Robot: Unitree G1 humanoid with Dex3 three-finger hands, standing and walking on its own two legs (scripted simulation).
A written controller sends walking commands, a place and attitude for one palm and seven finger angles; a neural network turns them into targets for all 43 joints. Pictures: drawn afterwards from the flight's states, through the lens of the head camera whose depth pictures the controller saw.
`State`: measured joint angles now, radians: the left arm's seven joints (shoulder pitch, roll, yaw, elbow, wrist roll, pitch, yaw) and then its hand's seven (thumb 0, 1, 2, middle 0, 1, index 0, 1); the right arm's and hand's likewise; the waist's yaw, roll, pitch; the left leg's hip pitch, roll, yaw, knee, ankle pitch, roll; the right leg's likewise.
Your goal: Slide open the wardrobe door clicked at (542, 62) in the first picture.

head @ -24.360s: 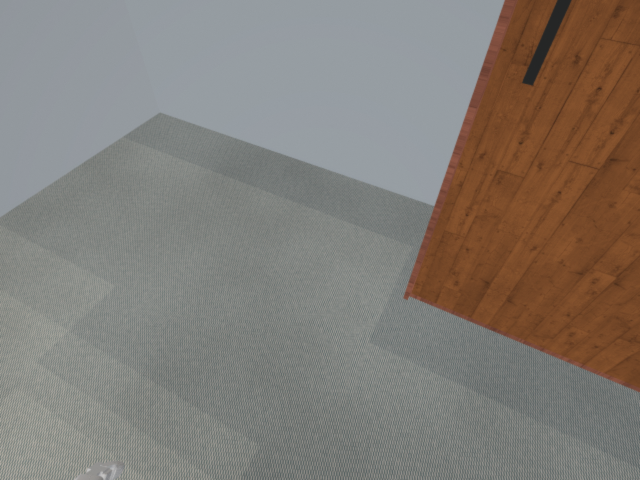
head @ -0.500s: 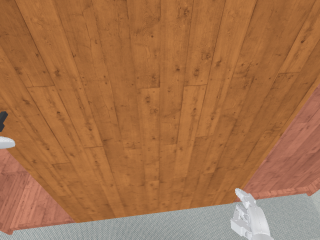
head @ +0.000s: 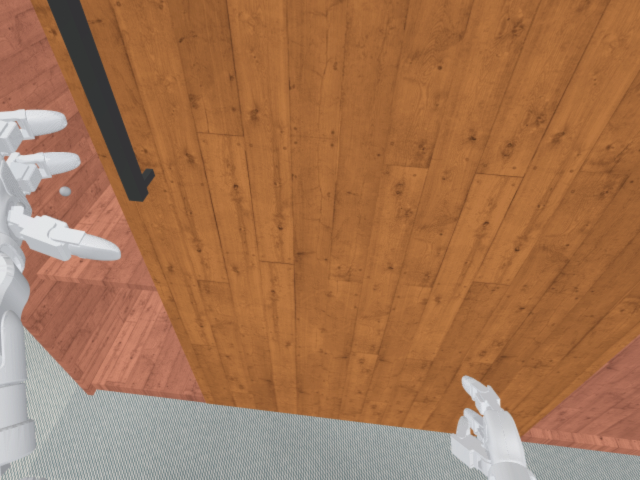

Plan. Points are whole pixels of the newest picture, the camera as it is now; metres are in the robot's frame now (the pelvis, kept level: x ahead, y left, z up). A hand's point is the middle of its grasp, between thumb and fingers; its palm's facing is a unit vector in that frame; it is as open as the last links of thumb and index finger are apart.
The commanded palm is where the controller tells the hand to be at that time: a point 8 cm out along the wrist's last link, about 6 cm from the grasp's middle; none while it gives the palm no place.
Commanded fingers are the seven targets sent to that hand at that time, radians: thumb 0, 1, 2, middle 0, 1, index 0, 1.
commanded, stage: slip the hand off the handle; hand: left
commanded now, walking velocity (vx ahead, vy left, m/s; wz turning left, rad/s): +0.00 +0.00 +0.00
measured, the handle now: (111, 98) +0.43 +0.33 +0.26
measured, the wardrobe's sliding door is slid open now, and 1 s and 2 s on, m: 0.37 0.37 0.37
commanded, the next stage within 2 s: relax the arm and regain balance in 0.92 s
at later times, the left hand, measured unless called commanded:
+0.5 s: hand (46, 200) +0.28 +0.32 +0.24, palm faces +0.47 -0.87 -0.13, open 14.6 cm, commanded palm +0.24 +0.35 +0.23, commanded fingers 0.00 -0.55 0.20 -0.25 -1.15 -0.25 -1.15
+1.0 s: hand out of the picture +0.19 +0.31 +0.23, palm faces +0.45 -0.89 -0.12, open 14.6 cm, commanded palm +0.23 +0.35 +0.23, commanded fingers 0.00 -0.55 0.20 -0.25 -1.15 -0.25 -1.15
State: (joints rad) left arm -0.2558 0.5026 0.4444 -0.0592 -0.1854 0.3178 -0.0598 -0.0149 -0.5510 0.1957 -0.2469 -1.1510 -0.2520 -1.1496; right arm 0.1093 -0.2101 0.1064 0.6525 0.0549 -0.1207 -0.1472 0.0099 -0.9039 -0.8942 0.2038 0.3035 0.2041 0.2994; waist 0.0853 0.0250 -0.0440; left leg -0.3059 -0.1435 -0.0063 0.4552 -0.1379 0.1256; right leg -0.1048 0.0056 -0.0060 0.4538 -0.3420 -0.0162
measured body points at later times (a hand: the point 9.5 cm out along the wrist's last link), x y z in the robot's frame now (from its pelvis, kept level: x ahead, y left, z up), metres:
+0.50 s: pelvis -0.08 +0.00 -0.01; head -0.11 +0.01 +0.44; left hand +0.25 +0.36 +0.24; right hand +0.08 -0.25 -0.08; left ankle +0.06 +0.02 -0.73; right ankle -0.06 -0.14 -0.73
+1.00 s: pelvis -0.21 +0.00 -0.07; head -0.27 +0.03 +0.38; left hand +0.16 +0.35 +0.24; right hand -0.06 -0.26 -0.13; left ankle +0.05 +0.02 -0.72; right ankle -0.06 -0.14 -0.73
